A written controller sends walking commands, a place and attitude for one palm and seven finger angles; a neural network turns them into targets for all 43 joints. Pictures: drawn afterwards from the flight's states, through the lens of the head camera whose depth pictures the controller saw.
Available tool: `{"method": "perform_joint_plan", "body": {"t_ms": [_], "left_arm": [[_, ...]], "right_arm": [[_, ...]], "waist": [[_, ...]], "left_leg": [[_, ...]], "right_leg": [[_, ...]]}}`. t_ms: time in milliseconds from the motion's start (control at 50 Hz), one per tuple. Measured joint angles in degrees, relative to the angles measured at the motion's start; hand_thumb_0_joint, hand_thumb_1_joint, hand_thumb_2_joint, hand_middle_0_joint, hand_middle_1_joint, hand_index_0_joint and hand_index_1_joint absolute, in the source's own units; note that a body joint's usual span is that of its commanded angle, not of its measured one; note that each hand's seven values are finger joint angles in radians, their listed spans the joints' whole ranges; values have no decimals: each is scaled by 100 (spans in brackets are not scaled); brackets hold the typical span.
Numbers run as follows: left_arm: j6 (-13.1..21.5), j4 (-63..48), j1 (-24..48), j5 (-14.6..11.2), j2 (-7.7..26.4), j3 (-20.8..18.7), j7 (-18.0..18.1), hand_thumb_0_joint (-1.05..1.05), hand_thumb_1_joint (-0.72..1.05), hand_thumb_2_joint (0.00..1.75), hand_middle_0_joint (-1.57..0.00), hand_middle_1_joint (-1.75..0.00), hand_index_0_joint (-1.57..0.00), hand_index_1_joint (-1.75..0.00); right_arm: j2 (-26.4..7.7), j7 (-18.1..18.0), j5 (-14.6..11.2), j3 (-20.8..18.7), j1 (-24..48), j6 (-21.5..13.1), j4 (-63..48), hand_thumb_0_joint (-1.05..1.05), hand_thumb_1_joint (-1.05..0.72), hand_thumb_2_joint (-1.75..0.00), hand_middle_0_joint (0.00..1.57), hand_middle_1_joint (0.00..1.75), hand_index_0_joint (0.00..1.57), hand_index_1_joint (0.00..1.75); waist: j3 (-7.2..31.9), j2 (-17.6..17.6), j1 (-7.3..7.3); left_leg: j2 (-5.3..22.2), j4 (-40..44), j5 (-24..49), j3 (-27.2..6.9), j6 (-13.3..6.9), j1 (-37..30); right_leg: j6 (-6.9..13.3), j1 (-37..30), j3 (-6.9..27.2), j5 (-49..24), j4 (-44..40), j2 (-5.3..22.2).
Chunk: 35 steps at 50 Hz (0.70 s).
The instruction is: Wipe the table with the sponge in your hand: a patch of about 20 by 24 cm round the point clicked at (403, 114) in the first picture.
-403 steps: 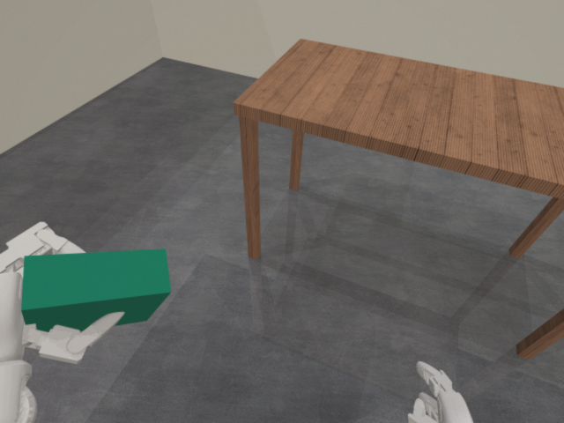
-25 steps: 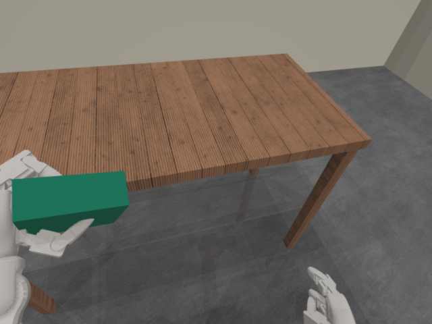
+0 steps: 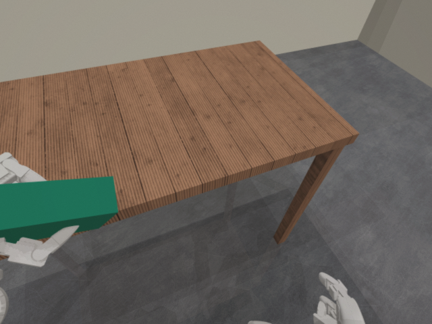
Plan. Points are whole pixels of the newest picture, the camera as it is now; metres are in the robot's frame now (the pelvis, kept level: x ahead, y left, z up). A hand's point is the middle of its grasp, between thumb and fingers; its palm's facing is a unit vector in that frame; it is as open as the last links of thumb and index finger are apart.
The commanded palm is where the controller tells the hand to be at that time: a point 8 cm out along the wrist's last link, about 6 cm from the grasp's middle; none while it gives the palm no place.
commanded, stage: shuffle to correct the standing spot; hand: left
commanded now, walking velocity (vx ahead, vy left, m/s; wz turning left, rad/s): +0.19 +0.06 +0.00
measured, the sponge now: (73, 209) +0.24 +0.21 +0.15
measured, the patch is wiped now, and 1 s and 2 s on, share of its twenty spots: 0.00 0.00 0.00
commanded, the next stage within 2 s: come to a stop and stand still in 0.28 s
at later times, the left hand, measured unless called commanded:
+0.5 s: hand (19, 156) +0.30 +0.30 +0.18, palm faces +0.47 -0.81 -0.35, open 9.0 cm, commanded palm +0.23 +0.32 +0.19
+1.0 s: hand (39, 147) +0.33 +0.29 +0.17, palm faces +0.41 -0.83 -0.37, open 9.0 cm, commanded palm +0.27 +0.32 +0.19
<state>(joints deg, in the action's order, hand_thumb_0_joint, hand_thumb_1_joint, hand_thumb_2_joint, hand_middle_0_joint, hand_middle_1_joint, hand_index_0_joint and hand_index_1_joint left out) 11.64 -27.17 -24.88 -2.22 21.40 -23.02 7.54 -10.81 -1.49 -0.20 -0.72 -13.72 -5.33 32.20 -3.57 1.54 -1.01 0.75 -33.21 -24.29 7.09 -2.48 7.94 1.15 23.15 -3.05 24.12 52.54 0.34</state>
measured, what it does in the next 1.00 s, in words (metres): walks ahead: right foot, then left foot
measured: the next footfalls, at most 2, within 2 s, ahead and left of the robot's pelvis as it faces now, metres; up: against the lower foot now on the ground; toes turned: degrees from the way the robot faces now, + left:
right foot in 0.08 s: +0.15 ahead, -0.06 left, +0.00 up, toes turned +3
left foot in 0.40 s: +0.18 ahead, +0.17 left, +0.00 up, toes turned +6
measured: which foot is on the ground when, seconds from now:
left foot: down 0.00-0.10, up 0.12-0.38, down 0.40-1.00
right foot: up 0.00-0.06, down 0.08-1.00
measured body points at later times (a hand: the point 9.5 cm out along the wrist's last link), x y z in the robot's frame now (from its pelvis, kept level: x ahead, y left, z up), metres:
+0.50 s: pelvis +0.08 +0.04 -0.01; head +0.09 +0.06 +0.44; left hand +0.27 +0.34 +0.20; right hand +0.27 -0.19 -0.07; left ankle +0.14 +0.16 -0.73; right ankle +0.08 -0.08 -0.70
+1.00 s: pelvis +0.11 +0.04 +0.02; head +0.13 +0.05 +0.46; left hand +0.30 +0.33 +0.19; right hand +0.30 -0.19 -0.06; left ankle +0.14 +0.16 -0.73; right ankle +0.11 -0.06 -0.73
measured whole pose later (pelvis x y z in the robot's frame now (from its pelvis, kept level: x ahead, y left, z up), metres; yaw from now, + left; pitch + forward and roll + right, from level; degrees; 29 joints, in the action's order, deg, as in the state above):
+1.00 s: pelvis +0.11 +0.04 +0.02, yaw +1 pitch +0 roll -1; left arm 6.7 -27.5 -25.8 -3.0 20.1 -19.2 8.6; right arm -12.5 -4.0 -0.8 0.4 -10.3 -5.4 33.3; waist -2.3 0.1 0.6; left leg 3.6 -26.1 -11.4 5.5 0.2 14.1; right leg 1.6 10.4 -2.0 12.6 23.4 -2.0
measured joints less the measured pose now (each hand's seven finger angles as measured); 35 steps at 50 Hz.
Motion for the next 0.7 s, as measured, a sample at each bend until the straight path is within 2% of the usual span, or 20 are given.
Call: {"method": "perform_joint_plan", "body": {"t_ms": [40, 80, 120, 160, 180, 220, 260, 300, 360, 400, 440, 480, 520, 580, 620, 700], "left_arm": [[11, -66, -65, 30, 35, 29, -13, -1, -42, 106, -85, -140, -85, -140], [40, -133, -81, 42, 161, 28, -34, -1, -42, 106, -85, -140, -85, -140], [123, -122, 68, 54, 267, 22, -78, -1, -42, 106, -85, -140, -85, -140], [198, -76, 163, 17, 200, 2, -121, -1, -42, 106, -85, -140, -85, -140], [221, -73, 152, 16, 149, -18, -128, -1, -42, 106, -85, -140, -85, -140], [264, -76, 77, 47, 34, -31, -120, -1, -42, 106, -85, -140, -85, -140], [260, -99, 29, 67, -53, 10, -100, -1, -42, 106, -85, -140, -85, -140], [229, -159, 34, 75, -92, 79, -74, -1, -42, 106, -85, -140, -85, -140], [177, -237, 76, 85, -102, 167, -29, -1, -42, 106, -85, -140, -85, -140], [151, -295, 89, 72, -103, 188, -10, -1, -42, 106, -85, -140, -85, -140], [145, -248, 257, 63, -24, 137, 5, -1, -42, 106, -85, -140, -85, -140], [121, -38, 484, 57, 87, 50, -1, -1, -42, 106, -85, -140, -85, -140], [41, 71, 577, 58, 122, 6, 1, -1, -42, 106, -85, -140, -85, -140], [-48, -105, 361, 36, 97, 10, 15, -1, -42, 106, -85, -140, -85, -140], [-51, -270, 175, 32, 102, 49, 5, -1, -42, 106, -85, -140, -85, -140], [-98, -270, 7, -4, -20, 238, -30, -1, -42, 106, -85, -140, -85, -140]], "right_arm": [[24, 8, -4, 52, -102, -31, -22, 1, -90, -90, 20, 30, 20, 30], [15, -6, -15, 113, -191, -38, -55, 1, -90, -90, 20, 30, 20, 30], [-13, 2, -20, 103, -135, -6, 49, 1, -90, -90, 20, 30, 20, 30], [-61, 50, -5, 65, 38, 96, 258, 1, -90, -90, 20, 30, 20, 30], [-82, 76, -2, 55, 101, 154, 327, 1, -90, -90, 20, 30, 20, 30], [-120, 95, 10, 55, 172, 231, 390, 1, -90, -90, 20, 30, 20, 30], [-133, 67, 23, 62, 188, 241, 396, 1, -90, -90, 20, 30, 20, 30], [-129, 9, 44, 69, 177, 191, 371, 1, -90, -90, 20, 30, 20, 30], [-145, -85, 71, 64, 132, 67, 291, 1, -90, -90, 20, 30, 20, 30], [-217, -143, 54, 35, 79, -14, 157, 1, -90, -90, 20, 30, 20, 30], [-168, -192, 1, -29, 140, -63, 98, 1, -90, -90, 20, 30, 20, 30], [7, -208, -4, -21, 257, -87, 137, 1, -90, -90, 20, 30, 20, 30], [176, -156, 18, 49, 306, -129, 143, 1, -90, -90, 20, 30, 20, 30], [335, -33, 41, 234, 289, -236, 91, 1, -90, -90, 20, 30, 20, 30], [383, 17, 46, 343, 262, -300, 34, 1, -90, -90, 20, 30, 20, 30], [317, 29, 16, 408, 263, -273, 123, 1, -90, -90, 20, 30, 20, 30]], "waist": [[-24, -88, -30], [-71, -181, -72], [-148, -258, -80], [-219, -287, 35], [-229, -273, 94], [-201, -246, 166], [-154, -172, 208], [-123, -44, 250], [-97, 113, 286], [-26, 45, 282], [-56, 80, 258], [-105, 200, 224], [-97, 241, 157], [-30, 220, 146], [-5, 164, 174], [65, -178, 228]], "left_leg": [[38, 57, -39, -25, 41, -119], [91, -290, -243, -101, 79, -75], [137, -1644, -364, -235, 60, 499], [26, -3182, -368, -493, 117, 1190], [7, -3662, -280, -554, 145, 1482], [109, -3955, -15, -606, 196, 1961], [275, -3503, 295, -586, 214, 2229], [404, -2544, 557, -478, 192, 2201], [407, -1019, 811, -263, 156, 1702], [356, -235, 751, -231, 107, 1249], [286, -277, 1140, -220, 146, 1213], [190, -374, 1059, -179, 174, 1166], [124, -221, 1060, -208, 176, 1071], [122, 11, 1121, -194, 206, 954], [151, 8, 1080, -176, 242, 941], [338, 118, 1067, -265, 312, 884]], "right_leg": [[25, 32, -281, -481, -653, 12], [77, -199, -531, -1095, -1529, -29], [309, -284, -646, -842, -1501, -35], [344, -296, -628, -716, -1338, -49], [329, -343, -584, -727, -1370, -54], [274, -464, -523, -809, -1562, -58], [237, -586, -487, -884, -1795, -16], [184, -680, -439, -919, -1946, 80], [69, -812, -369, -818, -1939, 243], [-24, -805, -352, -612, -1693, 267], [-84, -696, -202, -237, -1204, 288], [-94, -482, 94, 235, -461, 183], [-91, -373, 186, 212, -213, 85], [-105, -556, 134, -164, -1051, 10], [-87, -805, 97, -674, -1812, -39], [101, -1026, 13, -905, -2295, -250]]}}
